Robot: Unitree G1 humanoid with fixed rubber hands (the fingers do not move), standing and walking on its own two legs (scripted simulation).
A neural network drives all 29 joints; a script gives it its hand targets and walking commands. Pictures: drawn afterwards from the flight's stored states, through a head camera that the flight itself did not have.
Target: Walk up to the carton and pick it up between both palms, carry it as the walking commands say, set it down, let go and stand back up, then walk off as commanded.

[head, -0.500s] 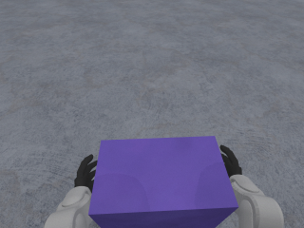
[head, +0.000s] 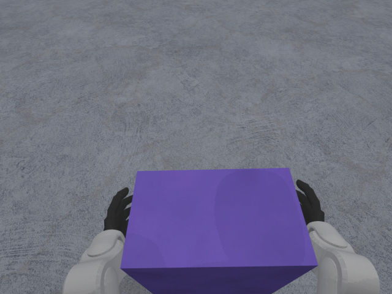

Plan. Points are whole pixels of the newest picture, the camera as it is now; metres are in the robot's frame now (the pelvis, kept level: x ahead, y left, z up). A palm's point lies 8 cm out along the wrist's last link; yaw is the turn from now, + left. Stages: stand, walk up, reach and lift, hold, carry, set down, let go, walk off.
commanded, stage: carry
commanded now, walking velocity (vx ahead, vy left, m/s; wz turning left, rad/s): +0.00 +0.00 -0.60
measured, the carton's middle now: (212, 241) +0.23 -0.01 +0.03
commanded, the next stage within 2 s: none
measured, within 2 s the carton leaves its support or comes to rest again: neither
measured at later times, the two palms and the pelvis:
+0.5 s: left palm (175, 259) +0.19 +0.05 +0.08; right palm out of the picture +0.07 -0.26 +0.07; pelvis -0.08 -0.01 +0.00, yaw -20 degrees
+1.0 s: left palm out of the picture +0.11 +0.01 +0.09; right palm out of the picture -0.08 -0.25 +0.09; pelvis -0.16 +0.02 +0.00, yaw -38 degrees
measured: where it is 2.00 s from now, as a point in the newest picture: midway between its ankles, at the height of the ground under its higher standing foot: outside the picture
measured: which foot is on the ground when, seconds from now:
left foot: up 0.00-0.02, down 0.04-0.36, up 0.38-0.70, down 0.72-1.00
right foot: down 0.00-0.06, up 0.08-0.34, down 0.36-0.74, up 0.76-0.98, down 1.00-1.00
